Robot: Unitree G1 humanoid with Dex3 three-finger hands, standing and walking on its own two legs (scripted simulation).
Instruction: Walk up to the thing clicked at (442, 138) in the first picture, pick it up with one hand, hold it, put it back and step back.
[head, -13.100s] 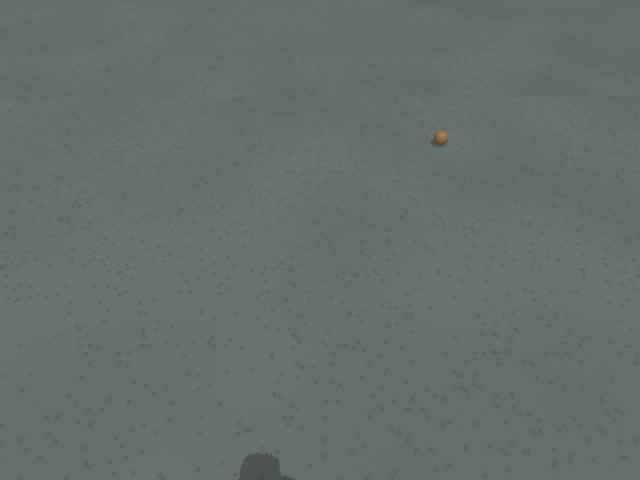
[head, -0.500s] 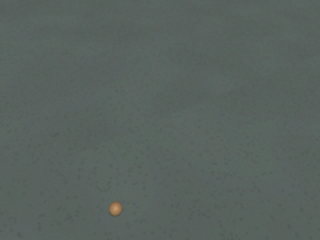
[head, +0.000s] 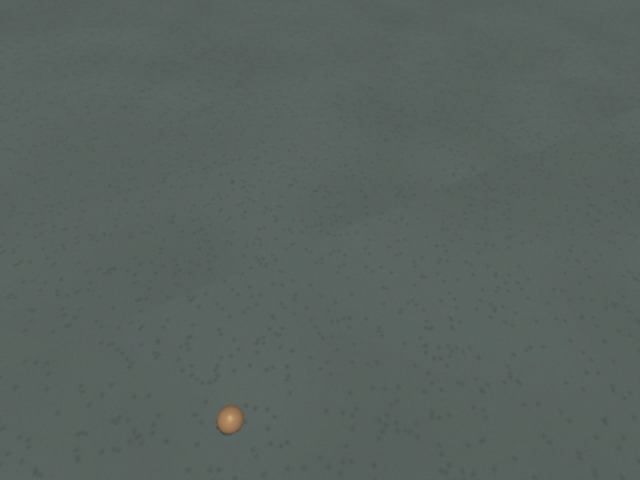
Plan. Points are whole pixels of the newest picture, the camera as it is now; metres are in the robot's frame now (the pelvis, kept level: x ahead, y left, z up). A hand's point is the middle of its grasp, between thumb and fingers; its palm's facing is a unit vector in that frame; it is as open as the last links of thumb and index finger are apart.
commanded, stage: stand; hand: left
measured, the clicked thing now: (230, 419) +0.44 +0.26 -0.74
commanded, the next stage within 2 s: walk up in 0.82 s
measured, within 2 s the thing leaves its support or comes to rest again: neither
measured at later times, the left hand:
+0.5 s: hand out of the picture +0.07 +0.25 -0.16, palm faces -0.02 -0.94 -0.35, open 7.4 cm
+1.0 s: hand out of the picture +0.07 +0.26 -0.16, palm faces +0.01 -0.94 -0.35, open 7.4 cm
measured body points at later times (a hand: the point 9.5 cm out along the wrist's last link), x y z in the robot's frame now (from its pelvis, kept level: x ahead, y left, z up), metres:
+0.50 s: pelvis +0.00 +0.00 +0.00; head +0.01 +0.00 +0.45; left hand +0.07 +0.30 -0.13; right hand +0.08 -0.30 -0.13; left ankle +0.01 +0.13 -0.75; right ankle -0.03 -0.11 -0.75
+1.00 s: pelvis +0.01 +0.00 +0.00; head +0.01 +0.00 +0.45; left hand +0.07 +0.31 -0.13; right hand +0.07 -0.30 -0.14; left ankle +0.01 +0.13 -0.75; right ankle -0.03 -0.11 -0.75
